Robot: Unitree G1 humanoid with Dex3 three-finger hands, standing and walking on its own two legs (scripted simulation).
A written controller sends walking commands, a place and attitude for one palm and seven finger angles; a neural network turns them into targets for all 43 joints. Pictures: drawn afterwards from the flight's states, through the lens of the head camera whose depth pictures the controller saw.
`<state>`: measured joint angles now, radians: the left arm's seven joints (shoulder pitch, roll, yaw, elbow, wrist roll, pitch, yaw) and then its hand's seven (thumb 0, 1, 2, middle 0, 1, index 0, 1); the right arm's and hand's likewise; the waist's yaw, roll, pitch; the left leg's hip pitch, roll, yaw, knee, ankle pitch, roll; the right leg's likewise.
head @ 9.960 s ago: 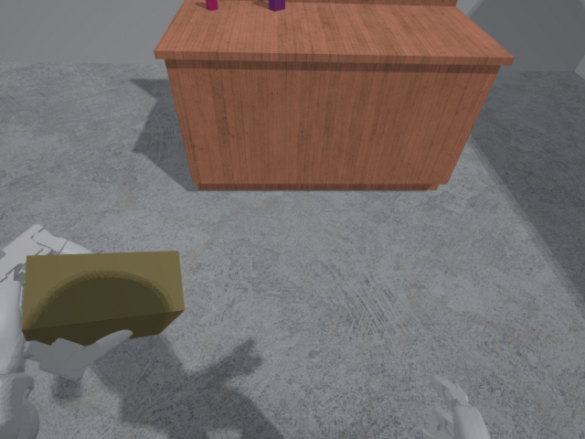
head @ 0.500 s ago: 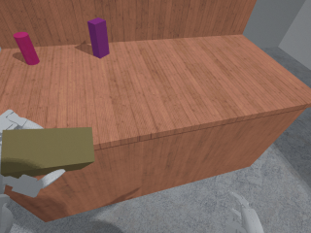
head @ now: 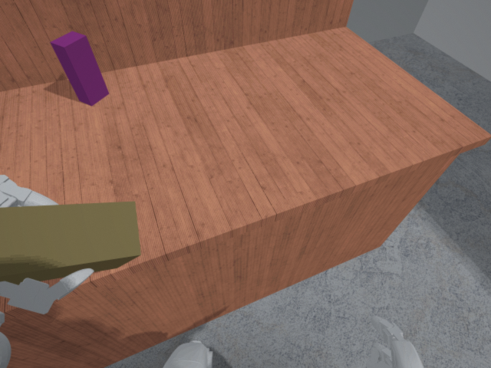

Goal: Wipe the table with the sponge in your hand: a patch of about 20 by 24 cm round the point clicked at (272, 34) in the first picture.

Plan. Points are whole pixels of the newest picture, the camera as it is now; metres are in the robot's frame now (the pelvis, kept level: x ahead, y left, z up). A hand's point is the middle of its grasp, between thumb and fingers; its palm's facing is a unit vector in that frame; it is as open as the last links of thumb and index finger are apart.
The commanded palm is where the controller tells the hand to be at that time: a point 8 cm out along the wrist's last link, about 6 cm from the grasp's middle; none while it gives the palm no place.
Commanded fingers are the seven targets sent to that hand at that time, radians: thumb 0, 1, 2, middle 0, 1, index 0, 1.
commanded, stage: shuffle to correct the standing spot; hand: left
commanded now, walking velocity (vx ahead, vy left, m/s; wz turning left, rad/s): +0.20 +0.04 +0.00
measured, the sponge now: (89, 242) +0.23 +0.21 +0.14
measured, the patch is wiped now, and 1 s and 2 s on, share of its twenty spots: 0.00 0.00 0.00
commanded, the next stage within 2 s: come to a stop and stand still in 0.18 s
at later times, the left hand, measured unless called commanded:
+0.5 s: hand (103, 173) +0.31 +0.21 +0.18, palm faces +0.41 -0.81 -0.42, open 10.3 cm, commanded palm +0.26 +0.25 +0.19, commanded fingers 0.00 0.10 1.30 -1.20 -1.60 -1.20 -1.60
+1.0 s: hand (94, 166) +0.32 +0.22 +0.18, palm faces +0.40 -0.83 -0.37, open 10.2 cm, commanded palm +0.27 +0.26 +0.19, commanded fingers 0.00 0.10 1.30 -1.20 -1.60 -1.20 -1.60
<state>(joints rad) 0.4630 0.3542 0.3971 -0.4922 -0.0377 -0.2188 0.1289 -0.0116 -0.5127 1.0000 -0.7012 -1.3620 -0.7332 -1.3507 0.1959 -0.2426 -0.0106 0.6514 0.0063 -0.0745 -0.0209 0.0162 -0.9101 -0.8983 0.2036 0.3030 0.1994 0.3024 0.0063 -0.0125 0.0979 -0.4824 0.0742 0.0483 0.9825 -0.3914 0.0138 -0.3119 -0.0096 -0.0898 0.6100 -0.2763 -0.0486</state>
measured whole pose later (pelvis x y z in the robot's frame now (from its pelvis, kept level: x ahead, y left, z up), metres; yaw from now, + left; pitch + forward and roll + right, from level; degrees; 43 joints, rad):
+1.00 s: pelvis +0.11 -0.02 +0.01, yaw +0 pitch -2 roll +0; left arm 0.45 0.35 0.34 -0.49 -0.05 -0.15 0.13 -0.01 -0.51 1.00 -0.70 -1.36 -0.73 -1.35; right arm 0.18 -0.22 0.02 0.61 0.02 -0.08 -0.07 0.01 -0.91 -0.90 0.20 0.30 0.20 0.30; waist 0.02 0.01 0.04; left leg -0.24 0.05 0.00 0.49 -0.21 -0.03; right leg -0.16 0.03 -0.07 0.48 -0.28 -0.04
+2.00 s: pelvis -0.01 +0.08 +0.00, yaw +6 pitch -6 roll -4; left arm 0.29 0.37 0.36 -0.47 -0.01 -0.17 0.08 -0.01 -0.51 1.01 -0.70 -1.36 -0.73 -1.35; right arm 0.19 -0.19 -0.01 0.60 0.01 -0.15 0.00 0.01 -0.91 -0.90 0.20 0.30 0.20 0.30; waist 0.05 0.00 0.13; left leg -0.35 -0.01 0.11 0.47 -0.10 0.04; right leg -0.26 0.04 -0.03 0.73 -0.46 -0.03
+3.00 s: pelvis -0.12 +0.11 -0.02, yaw +2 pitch -3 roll -3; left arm 0.44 0.47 0.45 -0.48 -0.03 -0.23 0.08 -0.01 -0.51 1.01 -0.70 -1.36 -0.73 -1.35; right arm 0.25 -0.20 -0.01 0.60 0.02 -0.13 0.00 0.01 -0.91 -0.90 0.21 0.30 0.20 0.30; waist -0.02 0.08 0.07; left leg -0.39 0.04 -0.06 0.87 -0.42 0.03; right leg -0.32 0.06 -0.10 0.68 -0.30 -0.06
